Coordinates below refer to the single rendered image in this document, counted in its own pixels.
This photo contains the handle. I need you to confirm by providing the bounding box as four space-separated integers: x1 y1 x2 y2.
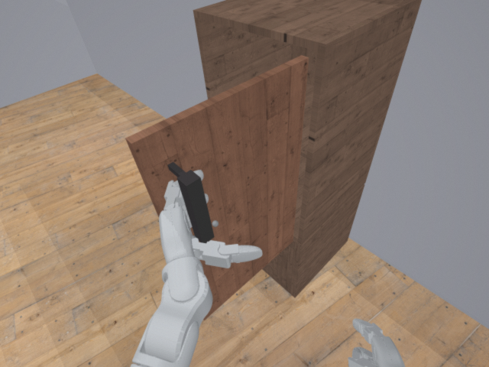
168 162 215 243

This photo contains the cupboard door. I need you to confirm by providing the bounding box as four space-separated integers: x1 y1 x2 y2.
126 55 309 320

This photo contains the robot right hand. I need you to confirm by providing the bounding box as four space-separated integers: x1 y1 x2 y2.
348 319 405 367

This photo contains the robot left forearm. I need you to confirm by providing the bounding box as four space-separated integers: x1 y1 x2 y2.
131 256 212 367

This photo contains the robot left hand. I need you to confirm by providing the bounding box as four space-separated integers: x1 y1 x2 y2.
159 170 262 268

